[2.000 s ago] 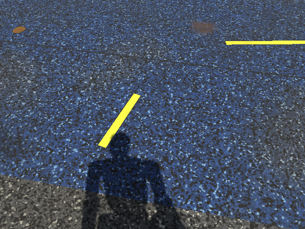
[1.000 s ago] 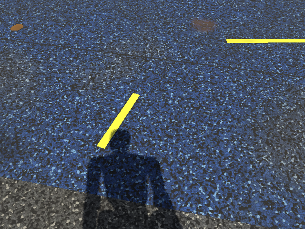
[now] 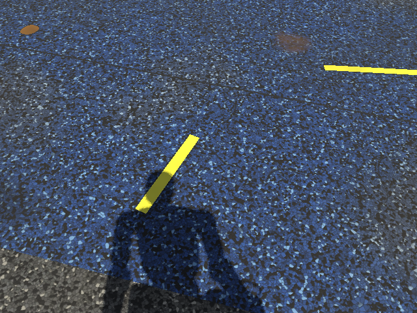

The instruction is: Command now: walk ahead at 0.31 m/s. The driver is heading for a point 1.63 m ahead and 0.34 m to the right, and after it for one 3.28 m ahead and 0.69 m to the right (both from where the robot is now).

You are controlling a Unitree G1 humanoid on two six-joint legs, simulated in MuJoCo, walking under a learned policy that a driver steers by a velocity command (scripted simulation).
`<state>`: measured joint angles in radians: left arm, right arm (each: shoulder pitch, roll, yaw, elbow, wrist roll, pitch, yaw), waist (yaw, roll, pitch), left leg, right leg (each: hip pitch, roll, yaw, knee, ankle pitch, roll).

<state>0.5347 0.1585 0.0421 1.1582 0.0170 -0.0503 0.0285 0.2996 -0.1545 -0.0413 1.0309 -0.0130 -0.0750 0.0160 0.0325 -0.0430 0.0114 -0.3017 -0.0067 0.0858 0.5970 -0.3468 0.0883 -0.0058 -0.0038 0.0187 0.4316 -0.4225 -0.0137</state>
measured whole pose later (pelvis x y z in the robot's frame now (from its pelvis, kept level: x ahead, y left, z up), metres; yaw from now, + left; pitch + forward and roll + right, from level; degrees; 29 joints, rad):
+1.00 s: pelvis +0.20 -0.02 -0.01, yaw -11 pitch -1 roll +0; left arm 0.16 0.19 0.08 0.89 0.02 -0.01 -0.03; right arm 0.38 -0.23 -0.07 1.03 -0.03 -0.05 -0.03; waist -0.02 0.07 0.07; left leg -0.03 0.11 0.24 0.63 -0.53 -0.02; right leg -0.36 0.01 -0.11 0.70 -0.38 -0.14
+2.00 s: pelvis +0.66 -0.21 +0.01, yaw -23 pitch +1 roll +2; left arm 0.03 0.21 0.01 0.79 0.03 -0.05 -0.04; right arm 0.46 -0.19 -0.04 0.98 -0.01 -0.09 0.01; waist -0.08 -0.04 0.05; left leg 0.04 -0.07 0.02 0.22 -0.27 0.05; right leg -0.58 -0.07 -0.02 0.62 -0.05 -0.02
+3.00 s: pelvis +0.91 -0.32 +0.01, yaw +8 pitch +1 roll -1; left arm 0.20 0.25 0.05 0.78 0.02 0.05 0.02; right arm 0.23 -0.26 -0.07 0.76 -0.03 0.04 0.01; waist -0.03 0.00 0.03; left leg -0.34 -0.13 -0.09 0.41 -0.08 0.09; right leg -0.40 -0.01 0.04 0.80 -0.41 0.01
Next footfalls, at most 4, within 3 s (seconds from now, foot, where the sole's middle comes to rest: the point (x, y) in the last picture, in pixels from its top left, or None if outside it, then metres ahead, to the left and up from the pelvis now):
0.40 right None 0.23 -0.07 -0.77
1.00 right None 0.26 -0.12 -0.77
1.54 left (240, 276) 0.64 -0.09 -0.77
2.08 right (323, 236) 0.81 -0.40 -0.77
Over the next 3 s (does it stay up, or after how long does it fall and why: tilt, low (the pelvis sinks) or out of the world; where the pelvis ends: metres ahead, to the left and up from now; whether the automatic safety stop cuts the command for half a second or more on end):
stays up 0.91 -0.32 0.01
